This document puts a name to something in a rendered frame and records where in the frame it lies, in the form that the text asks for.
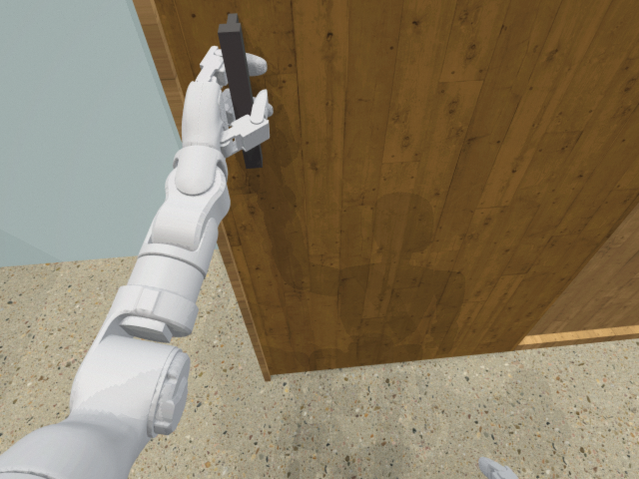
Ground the robot left hand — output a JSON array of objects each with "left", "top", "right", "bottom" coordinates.
[{"left": 182, "top": 46, "right": 274, "bottom": 159}]

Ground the wardrobe door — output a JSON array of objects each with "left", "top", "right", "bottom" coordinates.
[
  {"left": 154, "top": 0, "right": 639, "bottom": 375},
  {"left": 526, "top": 203, "right": 639, "bottom": 336}
]

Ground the robot left upper arm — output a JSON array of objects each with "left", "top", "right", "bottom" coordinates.
[{"left": 0, "top": 334, "right": 191, "bottom": 479}]

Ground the handle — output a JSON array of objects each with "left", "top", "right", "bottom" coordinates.
[{"left": 218, "top": 13, "right": 263, "bottom": 169}]

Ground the robot right hand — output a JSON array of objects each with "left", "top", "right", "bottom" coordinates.
[{"left": 478, "top": 457, "right": 518, "bottom": 479}]

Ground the left robot forearm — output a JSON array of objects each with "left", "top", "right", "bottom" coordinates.
[{"left": 70, "top": 146, "right": 231, "bottom": 413}]

